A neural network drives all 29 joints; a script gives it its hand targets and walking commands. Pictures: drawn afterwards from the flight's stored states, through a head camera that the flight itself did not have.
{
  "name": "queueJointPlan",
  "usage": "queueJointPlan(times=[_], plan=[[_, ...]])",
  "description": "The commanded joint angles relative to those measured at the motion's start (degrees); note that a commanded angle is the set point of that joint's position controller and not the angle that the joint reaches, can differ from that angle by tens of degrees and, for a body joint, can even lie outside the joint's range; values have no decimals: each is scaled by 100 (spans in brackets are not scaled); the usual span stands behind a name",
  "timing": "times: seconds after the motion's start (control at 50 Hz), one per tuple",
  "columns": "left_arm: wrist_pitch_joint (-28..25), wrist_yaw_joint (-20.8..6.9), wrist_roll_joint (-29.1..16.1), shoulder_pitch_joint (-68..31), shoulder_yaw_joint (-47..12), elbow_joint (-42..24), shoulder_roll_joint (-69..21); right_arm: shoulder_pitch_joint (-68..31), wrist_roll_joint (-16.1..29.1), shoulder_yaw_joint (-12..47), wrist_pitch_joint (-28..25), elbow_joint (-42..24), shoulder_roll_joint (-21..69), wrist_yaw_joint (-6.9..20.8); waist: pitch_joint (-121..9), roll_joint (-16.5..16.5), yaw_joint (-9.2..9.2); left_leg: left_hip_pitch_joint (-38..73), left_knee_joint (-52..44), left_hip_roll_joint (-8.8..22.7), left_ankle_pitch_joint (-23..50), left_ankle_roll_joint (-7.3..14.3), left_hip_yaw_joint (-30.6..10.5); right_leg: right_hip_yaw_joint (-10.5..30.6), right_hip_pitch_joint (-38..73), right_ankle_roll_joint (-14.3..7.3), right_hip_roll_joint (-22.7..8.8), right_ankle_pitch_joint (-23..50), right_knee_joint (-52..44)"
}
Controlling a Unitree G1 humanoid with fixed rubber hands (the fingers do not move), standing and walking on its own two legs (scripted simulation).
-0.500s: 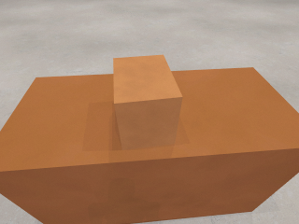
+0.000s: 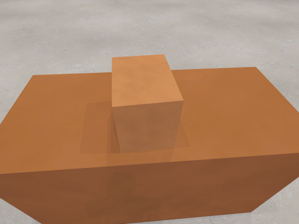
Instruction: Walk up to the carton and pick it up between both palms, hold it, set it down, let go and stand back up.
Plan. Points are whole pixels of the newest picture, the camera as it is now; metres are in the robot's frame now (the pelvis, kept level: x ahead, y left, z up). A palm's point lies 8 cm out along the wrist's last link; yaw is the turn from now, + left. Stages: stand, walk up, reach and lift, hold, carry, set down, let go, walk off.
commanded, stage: stand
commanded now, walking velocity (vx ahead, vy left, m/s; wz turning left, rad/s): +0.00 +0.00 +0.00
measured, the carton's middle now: (143, 101) +0.52 +0.03 +0.05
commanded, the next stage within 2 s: none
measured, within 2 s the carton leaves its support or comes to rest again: neither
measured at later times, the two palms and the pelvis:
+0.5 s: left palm out of the picture +0.00 +0.21 -0.15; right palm out of the picture -0.02 -0.21 -0.15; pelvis +0.01 +0.00 +0.00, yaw -2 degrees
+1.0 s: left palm out of the picture +0.00 +0.21 -0.15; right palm out of the picture -0.05 -0.19 -0.15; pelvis +0.01 +0.01 +0.00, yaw -3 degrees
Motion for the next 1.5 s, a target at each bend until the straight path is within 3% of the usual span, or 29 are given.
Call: queueJointPlan(times=[0.0,0.18,0.2,0.24,0.26,0.3,0.36,0.38,0.4,0.46,0.6,0.68,0.74,0.8,0.94,0.98,1.02,1.04,1.16,1.2,1.28,1.3,1.32,1.4,1.44,1.48], plan=[[-62,48,-6,316,117,-148,671,429,4,-134,-75,-162,-663,-47,538,-17,10,-144,-729,669,145,-61,-799,469,-260,-119,-488,388,-517],[-52,63,-11,208,91,-40,659,405,8,-120,-77,-86,-628,-61,526,-7,14,-85,-752,670,291,-70,-798,425,-180,-110,-502,474,-542],[-3,-3,-22,225,42,163,301,80,-133,-125,16,48,-325,-19,571,23,79,157,-644,590,276,89,-636,497,-576,-226,-354,713,-515],[20,-30,4,192,35,164,355,254,-160,-135,90,105,-310,-12,626,7,-6,151,-659,619,24,132,-644,414,-684,-229,-293,651,-477],[26,-29,17,100,46,169,379,314,-141,-148,109,159,-299,-11,702,157,-52,-19,-720,631,-156,162,-665,414,-639,-239,-293,570,-468],[25,-35,11,107,49,205,370,283,-107,-149,107,196,-348,-11,493,-70,-65,-1,-697,660,-140,200,-671,461,-502,-233,-315,562,-441],[4,-31,8,108,67,304,410,193,-104,-188,79,277,-428,-29,405,52,-29,109,-687,690,56,194,-645,469,-523,-225,-271,727,-397],[-3,-28,29,104,99,365,473,213,-99,-177,65,315,-292,-27,388,-130,-56,146,-635,624,87,174,-593,479,-508,-233,-285,735,-422],[2,-24,25,47,83,348,371,221,-101,-176,66,377,-268,-35,417,101,-58,32,-687,648,91,187,-613,469,-438,-227,-280,778,-415],[3,-4,30,52,88,423,320,180,-104,-171,63,433,-284,-48,429,-164,-43,129,-581,631,178,162,-516,548,-501,-268,-328,823,-427],[40,14,16,74,91,581,221,157,-110,-168,60,684,-61,-57,601,97,26,-27,-669,637,55,155,-504,533,-461,-241,-281,710,-466],[23,17,17,-12,90,639,189,218,-120,-173,51,760,-128,-50,422,-147,-32,208,-636,646,41,158,-476,580,-494,-260,-276,649,-468],[49,27,20,-60,87,644,162,251,-123,-151,57,835,-9,-42,571,24,-38,-21,-720,648,-146,129,-522,550,-429,-241,-234,537,-474],[56,25,15,39,51,751,66,154,-128,-161,58,837,-82,-44,671,-131,3,-4,-713,647,-139,134,-502,578,-528,-237,-254,443,-510],[46,23,27,-70,76,735,61,178,-128,-175,47,946,-72,-64,506,208,0,73,-825,698,-195,168,-549,480,-495,-208,-216,577,-419],[44,23,37,-8,84,807,129,174,-133,-161,42,932,-17,-61,511,-45,-10,137,-761,682,-91,147,-548,492,-511,-182,-222,535,-459],[44,31,23,10,80,797,47,122,-131,-170,29,918,-87,-71,441,-17,3,212,-739,677,38,164,-510,487,-493,-172,-221,691,-400],[50,27,29,21,75,836,10,163,-111,-182,37,937,-88,-74,481,-152,-19,164,-692,710,-4,157,-497,476,-502,-181,-222,646,-438],[60,42,18,-18,52,850,10,110,-119,-155,21,959,-43,-65,531,217,-5,144,-819,720,67,151,-525,471,-464,-160,-245,706,-364],[57,52,34,-33,67,895,20,192,-120,-143,11,932,68,-72,498,-36,-15,98,-802,702,72,176,-562,491,-380,-184,-254,683,-395],[42,52,16,16,55,916,-17,175,-113,-161,16,958,10,-77,431,125,-17,329,-747,719,328,165,-470,483,-443,-156,-262,835,-385],[46,51,24,25,57,948,-18,188,-104,-149,22,981,7,-81,562,68,-15,243,-720,698,310,158,-486,495,-440,-147,-275,863,-398],[60,51,37,80,69,953,16,214,-129,-166,19,969,18,-77,547,-194,-14,198,-713,727,198,172,-481,442,-389,-141,-262,828,-392],[67,50,9,29,48,944,-53,123,-113,-163,36,936,-17,-81,695,51,10,172,-761,697,120,137,-454,484,-531,-146,-267,725,-413],[65,55,27,84,50,956,18,184,-108,-160,39,947,27,-77,683,-90,25,120,-767,657,-32,158,-457,536,-469,-160,-254,662,-444],[62,53,23,-12,50,927,-8,207,-122,-168,17,949,-21,-66,578,27,-22,101,-792,680,59,157,-499,499,-342,-158,-264,733,-420]])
